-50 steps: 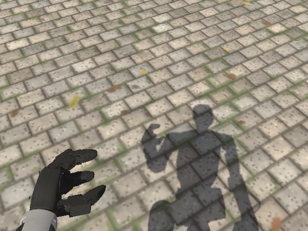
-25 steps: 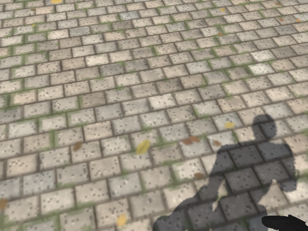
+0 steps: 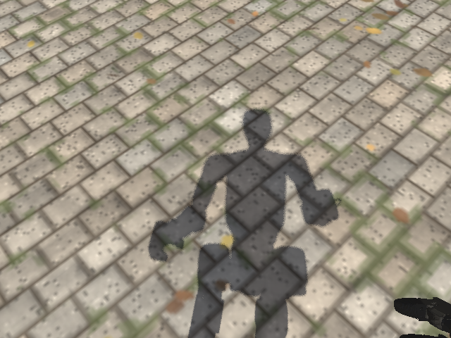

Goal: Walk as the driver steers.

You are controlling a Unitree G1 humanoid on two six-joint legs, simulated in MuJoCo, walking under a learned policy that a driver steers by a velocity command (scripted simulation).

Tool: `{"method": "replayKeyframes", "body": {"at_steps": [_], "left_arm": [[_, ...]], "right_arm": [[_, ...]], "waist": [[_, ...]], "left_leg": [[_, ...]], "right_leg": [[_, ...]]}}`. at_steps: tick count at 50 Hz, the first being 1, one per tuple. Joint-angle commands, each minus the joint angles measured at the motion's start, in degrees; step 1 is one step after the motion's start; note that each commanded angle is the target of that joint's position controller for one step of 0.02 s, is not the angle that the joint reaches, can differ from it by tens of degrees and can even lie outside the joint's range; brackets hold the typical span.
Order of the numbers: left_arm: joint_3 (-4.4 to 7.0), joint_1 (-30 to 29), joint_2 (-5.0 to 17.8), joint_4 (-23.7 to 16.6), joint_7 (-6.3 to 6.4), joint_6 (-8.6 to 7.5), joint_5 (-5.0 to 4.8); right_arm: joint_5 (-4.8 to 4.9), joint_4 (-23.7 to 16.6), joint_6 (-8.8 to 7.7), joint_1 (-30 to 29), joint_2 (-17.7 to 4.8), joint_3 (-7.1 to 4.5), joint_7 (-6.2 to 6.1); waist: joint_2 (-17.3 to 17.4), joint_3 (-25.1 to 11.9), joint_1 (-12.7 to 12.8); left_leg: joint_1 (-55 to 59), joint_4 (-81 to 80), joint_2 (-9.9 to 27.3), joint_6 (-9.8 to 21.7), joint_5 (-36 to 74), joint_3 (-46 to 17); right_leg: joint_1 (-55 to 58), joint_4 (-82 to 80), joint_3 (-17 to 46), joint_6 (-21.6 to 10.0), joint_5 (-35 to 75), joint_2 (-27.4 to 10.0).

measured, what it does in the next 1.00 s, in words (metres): walks ahead, turning right: left foot, then right foot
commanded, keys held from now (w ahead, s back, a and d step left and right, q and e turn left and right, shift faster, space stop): e+shift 0.44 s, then w+e+shift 0.56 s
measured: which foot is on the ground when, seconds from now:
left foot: up 0.00-0.36, down 0.38-0.92, up 0.94-1.00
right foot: down 0.00-0.36, up 0.38-0.90, down 0.92-1.00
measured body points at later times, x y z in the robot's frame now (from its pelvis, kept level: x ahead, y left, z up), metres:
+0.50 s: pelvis +0.17 +0.08 +0.02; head +0.20 +0.06 +0.47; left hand +0.47 +0.26 -0.05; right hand +0.21 -0.26 -0.06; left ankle +0.30 +0.15 -0.71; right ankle +0.09 -0.02 -0.64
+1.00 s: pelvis +0.22 -0.10 -0.01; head +0.19 -0.15 +0.44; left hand +0.53 -0.04 -0.07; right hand +0.08 -0.39 -0.12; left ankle +0.31 +0.11 -0.63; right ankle +0.15 -0.14 -0.71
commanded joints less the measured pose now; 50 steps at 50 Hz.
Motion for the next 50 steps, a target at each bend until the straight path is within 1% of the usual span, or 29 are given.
{"method": "replayKeyframes", "body": {"at_steps": [1, 2, 4, 6, 8, 10, 13, 15, 17, 18, 19, 20, 21, 22, 23, 24, 25, 26, 30, 36, 40, 43, 44, 45, 46, 47, 48, 49, 50], "left_arm": [[2.91, -4.14, 9.24, -6.72, 1.71, -1.02, 0.07], [3.01, -3.14, 9.43, -6.38, 2.48, -0.59, -0.16], [3.16, -2.14, 10.06, -6.13, 3.99, 0.85, -0.52], [3.08, -2.46, 10.00, -6.52, 5.12, 2.60, -0.99], [2.87, -3.05, 9.43, -7.05, 5.84, 3.81, -1.33], [2.80, -3.03, 8.93, -7.37, 6.05, 4.30, -1.02], [2.85, -2.40, 8.31, -7.65, 5.85, 4.45, -0.69], [2.78, -3.52, 7.99, -8.41, 5.57, 4.53, -0.68], [2.54, -5.63, 7.53, -9.42, 5.27, 4.66, -0.86], [1.96, -4.77, 5.96, -9.37, 4.95, 4.78, -1.15], [0.80, 0.86, 1.94, -8.64, 4.51, 4.85, -0.45], [1.72, 1.32, 6.11, -10.53, 4.18, 4.78, -1.12], [3.02, 1.67, 11.26, -9.49, 3.78, 4.47, -0.79], [3.77, 0.28, 13.30, -7.99, 3.61, 4.79, -1.18], [3.62, 0.13, 12.21, -7.21, 3.74, 5.39, -1.15], [3.00, 0.07, 10.67, -7.92, 3.71, 5.67, -1.08], [2.32, -0.39, 9.26, -8.39, 3.29, 5.39, -1.03], [1.86, -1.25, 8.34, -8.86, 2.95, 4.91, -1.01], [1.16, -4.53, 6.80, -9.74, 2.66, 3.06, -0.95], [0.54, -4.69, 4.67, -9.46, 2.46, 2.72, -1.26], [0.12, -4.03, 3.76, -8.99, 1.72, 2.91, -1.33], [0.17, -3.04, 4.07, -8.11, 1.47, 3.07, -1.91], [0.44, 0.05, 4.16, -6.67, 1.43, 3.03, -2.19], [1.45, 6.83, 5.42, -3.50, 1.48, 2.84, -2.10], [3.92, 19.69, 10.03, 1.91, 1.57, 2.43, -1.73], [4.38, 22.50, 15.02, 2.14, 1.24, 1.54, -2.35], [3.49, 17.48, 16.71, -2.75, -0.12, -1.04, -2.03], [2.66, 16.82, 12.84, -3.89, -0.71, -2.77, -1.60], [2.03, 16.67, 10.96, -3.48, -0.50, -3.45, -1.33]], "right_arm": [[-0.96, -1.95, 1.57, 6.34, -8.70, -3.03, -0.84], [-1.43, -2.25, 1.77, 5.11, -7.26, -2.67, -0.96], [-1.42, -2.71, 2.25, 3.21, -5.83, -2.35, -1.09], [-0.85, -3.04, 2.82, 1.12, -5.75, -2.39, -1.19], [-0.44, -3.41, 3.04, -1.47, -5.75, -2.48, -1.14], [-0.27, -3.73, 2.71, -3.78, -5.96, -2.63, -0.97], [-0.46, -4.04, 1.48, -6.03, -6.83, -3.10, -0.48], [-0.47, -3.50, 0.72, -4.90, -7.81, -3.74, -0.10], [0.05, -2.33, 0.26, -1.98, -8.30, -4.46, 0.15], [0.06, -1.79, 0.20, -0.37, -8.16, -4.62, 0.08], [-0.50, -2.76, 0.92, -1.00, -10.46, -4.95, -0.40], [-2.45, -2.68, 1.80, 1.81, -11.49, -5.10, -0.37], [-1.62, -2.89, 1.98, 2.88, -9.99, -5.26, -0.48], [-1.10, -3.67, 2.39, 1.45, -7.48, -4.62, -0.88], [-0.49, -3.65, 3.25, 2.18, -6.92, -4.44, -1.53], [0.19, -3.68, 3.85, 1.71, -8.18, -4.57, -2.16], [0.38, -3.36, 3.95, 3.06, -9.19, -4.67, -2.56], [0.17, -2.92, 3.75, 4.87, -9.77, -4.82, -2.70], [0.07, -1.51, 1.99, 9.55, -10.84, -5.40, -2.05], [0.12, -0.42, 0.91, 8.71, -12.26, -6.21, -0.77], [0.33, 0.06, 0.84, 6.44, -13.51, -6.70, 0.29], [0.78, 0.68, 1.44, 5.10, -13.44, -6.81, 1.31], [0.99, 0.74, 1.93, 3.81, -12.91, -6.63, 1.54], [0.94, 0.57, 2.33, 2.00, -11.59, -6.15, 1.54], [-0.19, -0.10, 2.50, 1.71, -8.42, -5.08, 1.32], [-1.75, -2.89, 1.91, 1.33, -1.59, -2.88, 1.24], [-0.60, -8.32, -0.49, -0.48, -2.25, -2.45, 1.08], [1.96, -9.27, -2.53, -5.85, -8.55, -3.56, 1.41], [2.36, -8.96, -3.84, -6.50, -8.18, -3.40, 1.94]], "waist": [[2.57, -12.49, -5.38], [2.66, -13.08, -4.68], [1.96, -15.36, -4.00], [-0.31, -16.65, -3.26], [-3.33, -15.95, -2.26], [-6.04, -14.14, -1.12], [-8.51, -12.68, 0.32], [-9.69, -13.13, -0.07], [-10.16, -12.98, -1.50], [-6.24, -13.81, -1.89], [5.00, -17.30, 1.44], [14.17, -16.31, 1.70], [12.82, -16.69, 0.65], [8.24, -14.31, -0.48], [5.32, -14.59, -0.87], [7.11, -13.00, -0.99], [8.62, -12.08, -1.95], [9.24, -11.87, -2.94], [8.04, -11.26, -5.61], [7.72, -7.85, -4.14], [7.07, -6.63, -2.26], [6.60, -4.78, -0.98], [5.18, -4.71, 1.10], [1.44, -6.25, 4.85], [-8.27, -9.42, 9.96], [-24.69, -3.46, 7.19], [-31.25, -10.07, 3.56], [-16.63, -9.70, 6.16], [-8.22, -10.00, 4.80]], "left_leg": [[-4.86, -7.69, 2.18, -1.51, 0.90, -1.13], [-5.13, -10.11, 1.48, -2.42, 2.21, -0.49], [-5.96, -15.20, -0.39, -4.03, 6.92, 0.01], [-6.74, -20.66, -1.86, -4.83, 12.51, -0.39], [-7.13, -25.91, -2.79, -4.77, 16.46, -1.24], [-7.74, -30.74, -3.34, -4.38, 17.68, -2.24], [-7.36, -37.93, -3.92, -3.34, 16.87, -3.51], [-3.36, -43.45, -4.13, -2.40, 15.90, -3.97], [4.17, -51.65, -3.30, -1.14, 19.69, -2.89], [11.95, -57.56, 0.50, 0.92, 27.15, -3.58], [22.77, -55.29, 12.88, 6.51, 38.36, -13.37], [24.75, -56.82, 22.18, 15.58, 43.30, -26.64], [24.06, -56.92, 24.25, 18.41, 37.53, -29.28], [21.74, -56.40, 20.17, 16.24, 31.52, -21.52], [21.48, -57.99, 16.43, 12.83, 14.94, -16.31], [19.69, -60.26, 14.88, 11.05, 6.51, -13.68], [18.66, -62.87, 14.16, 10.46, 0.97, -11.62], [18.47, -64.69, 13.83, 10.00, -3.41, -9.76], [20.99, -67.98, 16.45, 10.35, -11.59, -6.57], [18.69, -70.69, 20.14, 10.38, -8.75, 1.94], [17.34, -70.86, 20.42, 9.00, -5.30, 9.52], [17.88, -68.76, 20.67, 8.38, -4.81, 14.00], [16.48, -65.03, 19.97, 7.83, -3.88, 16.37], [12.98, -54.54, 16.90, 6.71, 4.60, 20.61], [6.89, -29.67, 11.61, 5.50, 21.11, 24.55], [-17.87, -3.00, 6.79, 2.43, -5.02, 20.70], [-34.31, 7.25, -1.61, 2.41, -8.80, 7.74], [-40.41, 9.35, 0.91, 3.80, -3.30, 3.83], [-39.95, 6.01, 2.62, 4.78, 0.95, 2.70]], "right_leg": [[10.34, -14.63, 26.82, -8.36, 24.45, -16.16], [9.67, -13.40, 24.80, -8.26, 30.08, -15.05], [10.16, -11.52, 23.17, -6.93, 32.09, -13.05], [11.24, -10.45, 23.83, -4.26, 25.36, -11.40], [11.82, -9.96, 25.28, -1.71, 15.62, -10.03], [12.89, -9.56, 27.79, -0.76, 9.11, -9.67], [16.26, -6.75, 32.08, -0.67, 8.97, -10.24], [17.41, -3.96, 34.75, 0.05, 11.75, -10.31], [15.41, -0.88, 35.87, 1.69, 7.59, -8.52], [11.65, 4.71, 33.24, 3.61, -6.10, -5.64], [3.90, 16.31, 24.96, 6.36, -28.97, -0.40], [-6.33, 25.19, 16.87, 9.37, -36.38, 2.57], [-9.21, 33.54, 14.55, 12.21, -31.77, -2.61], [-10.16, 36.58, 13.30, 13.52, -26.58, -4.89], [-11.73, 37.71, 11.44, 13.70, -21.15, -6.84], [-14.11, 39.01, 8.30, 13.60, -17.46, -8.02], [-15.72, 39.72, 5.09, 13.23, -15.01, -9.46], [-16.48, 39.63, 2.63, 12.91, -13.92, -10.74], [-19.92, 37.37, 0.36, 12.22, -12.69, -15.34], [-18.00, 29.76, 0.54, 11.89, -9.43, -18.82], [-10.40, 21.43, -2.32, 9.84, -10.73, -19.73], [-4.95, 15.89, -6.28, 7.20, -14.63, -19.13], [-0.06, 12.57, -8.74, 5.95, -13.50, -17.58], [9.72, 7.82, -12.46, 4.26, -11.92, -13.49], [23.05, 4.57, -13.35, 2.30, -13.70, -6.79], [29.25, 0.75, 8.83, -2.74, -9.96, -15.77], [34.06, -16.37, 43.56, -12.09, -26.18, -22.60], [38.05, -23.54, 49.03, -12.31, -31.01, -28.78], [37.17, -20.73, 47.87, -11.68, -30.98, -29.95]]}}
Velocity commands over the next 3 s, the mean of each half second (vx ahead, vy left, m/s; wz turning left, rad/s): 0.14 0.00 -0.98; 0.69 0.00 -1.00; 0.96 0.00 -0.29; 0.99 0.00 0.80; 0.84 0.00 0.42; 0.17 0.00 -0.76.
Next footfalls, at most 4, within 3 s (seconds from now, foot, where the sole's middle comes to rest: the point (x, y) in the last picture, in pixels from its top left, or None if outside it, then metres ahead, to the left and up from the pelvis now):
0.38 left None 0.33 0.13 -0.75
0.92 right None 0.17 -0.17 -0.75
1.38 left None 0.49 -0.58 -0.75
1.78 right None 0.48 -1.06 -0.75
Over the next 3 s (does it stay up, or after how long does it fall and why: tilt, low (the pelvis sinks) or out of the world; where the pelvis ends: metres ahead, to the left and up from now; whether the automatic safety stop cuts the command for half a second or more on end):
stays up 1.16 -1.27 0.02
